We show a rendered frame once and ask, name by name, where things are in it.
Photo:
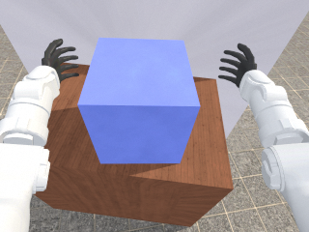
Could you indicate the carton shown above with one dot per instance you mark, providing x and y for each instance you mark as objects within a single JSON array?
[{"x": 139, "y": 101}]

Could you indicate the right robot upper arm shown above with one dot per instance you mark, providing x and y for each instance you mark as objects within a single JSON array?
[{"x": 285, "y": 168}]

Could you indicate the left robot upper arm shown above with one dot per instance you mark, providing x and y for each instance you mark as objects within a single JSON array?
[{"x": 24, "y": 170}]

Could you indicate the robot left forearm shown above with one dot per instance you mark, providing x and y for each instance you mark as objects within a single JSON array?
[{"x": 26, "y": 120}]

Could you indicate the pedestal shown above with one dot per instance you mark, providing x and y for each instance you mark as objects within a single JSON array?
[{"x": 170, "y": 193}]

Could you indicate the robot right forearm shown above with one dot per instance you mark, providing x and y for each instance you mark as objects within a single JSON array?
[{"x": 275, "y": 116}]

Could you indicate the robot left hand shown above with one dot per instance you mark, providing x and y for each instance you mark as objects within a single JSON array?
[{"x": 51, "y": 59}]

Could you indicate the robot right hand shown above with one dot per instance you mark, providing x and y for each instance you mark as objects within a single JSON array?
[{"x": 246, "y": 64}]

